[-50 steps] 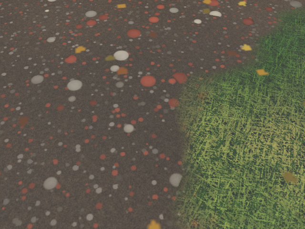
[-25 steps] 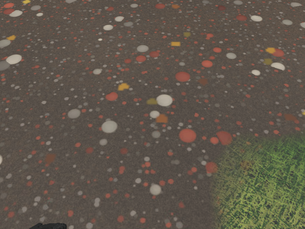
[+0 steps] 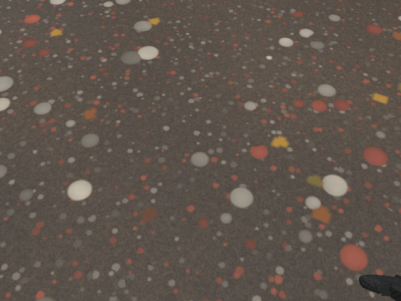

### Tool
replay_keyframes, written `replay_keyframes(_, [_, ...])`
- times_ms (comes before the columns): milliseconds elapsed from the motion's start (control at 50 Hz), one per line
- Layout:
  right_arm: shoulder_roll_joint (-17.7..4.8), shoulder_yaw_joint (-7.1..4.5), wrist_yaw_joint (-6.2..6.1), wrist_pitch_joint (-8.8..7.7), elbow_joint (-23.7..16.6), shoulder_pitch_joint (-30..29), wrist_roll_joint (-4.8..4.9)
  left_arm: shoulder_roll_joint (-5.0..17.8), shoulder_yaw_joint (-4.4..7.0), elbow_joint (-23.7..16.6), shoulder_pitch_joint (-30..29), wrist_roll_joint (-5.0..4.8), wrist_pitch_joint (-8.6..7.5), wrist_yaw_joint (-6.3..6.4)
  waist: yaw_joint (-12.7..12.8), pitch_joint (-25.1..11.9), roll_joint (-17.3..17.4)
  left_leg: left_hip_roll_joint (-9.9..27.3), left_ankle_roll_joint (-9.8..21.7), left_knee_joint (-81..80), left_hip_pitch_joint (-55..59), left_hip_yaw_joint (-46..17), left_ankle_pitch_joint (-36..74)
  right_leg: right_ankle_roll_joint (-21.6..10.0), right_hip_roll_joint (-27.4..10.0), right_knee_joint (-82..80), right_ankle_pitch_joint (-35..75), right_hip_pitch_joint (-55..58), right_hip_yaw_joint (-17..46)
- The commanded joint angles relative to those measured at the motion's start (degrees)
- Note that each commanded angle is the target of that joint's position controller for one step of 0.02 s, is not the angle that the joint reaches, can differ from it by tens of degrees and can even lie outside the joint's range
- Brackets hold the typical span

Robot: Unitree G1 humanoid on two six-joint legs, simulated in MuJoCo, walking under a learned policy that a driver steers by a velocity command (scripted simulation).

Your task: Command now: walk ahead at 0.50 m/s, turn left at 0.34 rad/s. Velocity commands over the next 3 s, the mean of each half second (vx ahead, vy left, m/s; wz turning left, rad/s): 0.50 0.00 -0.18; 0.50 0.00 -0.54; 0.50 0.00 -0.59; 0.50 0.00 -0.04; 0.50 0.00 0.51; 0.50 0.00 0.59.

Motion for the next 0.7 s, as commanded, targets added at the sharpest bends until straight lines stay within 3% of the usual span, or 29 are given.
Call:
replay_keyframes(20, [-9.19,-2.91,-0.59,-1.48,0.61,16.99,-0.69,8.31,0.71,-7.57,-4.6,-2.57,-3.94,-1.37,-9.73,-15.9,5.39,20.61,13.33,-20.26,44.46,-37.07,-7.13,-2.51,0.69,25.24,3.09,-40.11,10.11])
replay_keyframes(40, [-7.72,-2.3,-0.62,-1.9,0.77,13.11,-0.63,7.32,0.38,-7.25,-5.62,-1.92,-4.02,-0.93,-7.19,-11.3,0.75,18.31,11.01,-20.29,35.62,-29.62,-0.18,-2.74,-2.24,20.72,7.98,-37.55,9.76])
replay_keyframes(60, [-5.77,-1.61,-0.67,-2.18,0.75,9.83,-1.05,7.18,0.57,-6.4,-5.44,-0.75,-3.62,-0.7,-5.19,-8.39,1.02,16.16,9.67,-21.12,28.77,-23.79,6.58,-2.3,-3.9,16.94,10.72,-34.14,9.68])
replay_keyframes(80, [-4.65,-1.11,-0.75,-2.59,0.68,8.33,-1.76,7.1,0.71,-5.5,-3.21,-0.68,-2.79,-0.86,-3.3,-7.71,2.48,14.85,9.03,-22.79,24.25,-20.16,10.23,-2.01,-5.07,15.65,12.92,-30.16,10.3])
replay_keyframes(120, [-4.89,-1.19,-0.82,-3.65,1.94,7.89,-1.78,5.18,0.47,-4.07,-0.69,-0.63,-1.16,-0.86,-1.87,-6.97,2.68,14.19,9.03,-25.81,20.13,-15.32,14.58,-0.89,-5.3,13.3,15.48,-27.61,9.78])
replay_keyframes(200, [-5.76,-1.42,-1.55,-4.69,4.89,9.6,-2.35,3.39,0.15,-5.2,-5.6,-0.51,-0.08,-0.53,-3.21,-2.77,1.89,12.7,6.85,-28.73,19.79,-6.15,18.36,0.64,-4.0,3.49,26.7,-33.02,11.37])
replay_keyframes(260, [-6.14,-1.27,-2.05,-4.79,5.92,9.56,-2.28,2.26,-0.17,-6.12,-9.52,-0.58,-0.76,-1.35,-4.85,-1.55,2.15,11.17,4.04,-29.92,20.62,-0.56,16.35,-0.03,-1.89,-8.36,37.61,-30.93,9.83])
replay_keyframes(340, [-7.08,-1.61,-2.48,-4.15,8.76,12.95,-1.66,0.82,-0.95,-8.71,-15.46,-0.59,-1.05,-2.77,-7.58,0.92,1.27,14.0,3.15,-29.58,28.15,1.82,18.18,-1.74,-0.6,-16.86,39.2,-33.07,7.79])
replay_keyframes(380, [-7.46,-1.87,-2.73,-3.14,9.82,14.07,-1.3,0.81,-1.02,-10.24,-17.27,-0.44,-1.14,-3.69,-7.93,1.16,1.19,15.82,2.94,-26.73,34.02,2.4,23.47,-3.02,0.16,-18.75,34.48,-35.76,6.61])
replay_keyframes(420, [-8.58,-2.21,-3.31,-2.02,9.94,13.26,-1.04,1.65,-0.65,-11.44,-16.78,-0.33,-1.08,-4.48,-6.45,-0.32,2.51,16.65,1.89,-21.46,37.53,3.64,37.5,-4.86,2.27,-19.59,27.82,-33.95,3.93])
replay_keyframes(460, [-10.25,-2.6,-4.23,-1.0,9.46,12.16,-1.0,4.25,0.68,-11.18,-11.2,-0.2,-0.56,-4.54,-2.79,-5.35,5.33,16.36,0.31,-11.01,38.38,5.16,56.9,-7.3,6.3,-18.37,21.39,-25.05,0.5])
replay_keyframes(480, [-10.46,-2.51,-4.64,-0.58,9.22,11.18,-0.95,6.88,2.09,-9.75,-3.63,-0.27,-0.42,-4.12,1.6,-9.45,4.85,14.94,-1.15,-0.45,34.74,6.5,58.49,-9.21,8.3,-20.55,22.7,-14.13,0.35])
replay_keyframes(500, [-9.67,-1.95,-5.03,-0.91,8.4,11.08,-1.23,10.8,3.75,-8.21,5.67,-0.32,-0.05,-3.18,6.27,-14.97,0.75,12.62,-3.32,15.38,22.86,6.81,45.16,-12.49,4.24,-22.78,25.77,3.33,8.78])
replay_keyframes(520, [-1.33,0.75,-3.61,-2.51,6.03,18.3,-2.99,16.17,4.94,-8.11,7.52,-0.85,-0.15,-2.67,0.59,-21.42,-14.4,0.39,-7.64,37.79,-4.69,3.76,-9.72,-24.25,-11.21,-24.45,18.5,26.41,39.88])
replay_keyframes(540, [-4.59,0.6,-2.45,-4.84,6.06,13.67,-1.67,11.7,3.66,-8.96,8.59,-0.85,-0.4,-2.47,4.18,-27.72,-9.88,-2.31,-7.09,45.37,-12.92,-8.5,-22.67,-26.53,-14.22,-32.9,13.12,31.95,54.28])
replay_keyframes(560, [-7.4,-0.13,-1.61,-6.33,3.98,8.09,0.72,9.22,2.91,-9.08,6.45,-0.31,-0.54,-2.16,5.09,-19.66,-7.14,1.45,-5.71,44.45,-17.84,-10.23,-18.19,-23.17,-12.74,-34.66,14.09,27.17,45.51])
replay_keyframes(580, [-6.89,0.3,-1.63,-7.14,3.07,5.81,0.58,8.03,2.57,-9.81,2.9,-0.35,-0.63,-1.98,2.97,-13.92,-1.86,4.0,-5.05,39.19,-16.97,-9.5,-13.8,-21.16,-10.49,-35.12,17.72,18.54,39.09])
replay_keyframes(600, [-6.91,0.01,-1.97,-7.26,3.15,4.79,-0.88,6.52,2.1,-10.56,-0.84,-0.39,-0.58,-1.92,0.42,-8.97,0.95,5.65,-5.5,33.41,-14.34,-8.63,-11.83,-19.94,-8.37,-36.11,24.41,9.76,34.17])
replay_keyframes(640, [-7.08,-0.52,-2.14,-6.02,3.21,6.89,-1.93,5.14,1.51,-12.21,-4.15,0.47,-0.53,-1.52,-3.03,-6.76,-1.5,7.11,-6.97,28.6,-7.73,-8.42,-9.96,-19.94,-5.8,-38.56,32.44,0.18,29.68])
replay_keyframes(700, [-4.65,0.3,-2.53,-4.45,2.91,6.55,-2.31,7.16,2.09,-12.15,-4.43,0.09,-0.54,-0.61,-3.93,-4.81,-2.22,6.92,-10.02,18.39,-5.06,-5.73,-6.39,-19.42,-3.46,-40.04,37.94,-8.24,23.67])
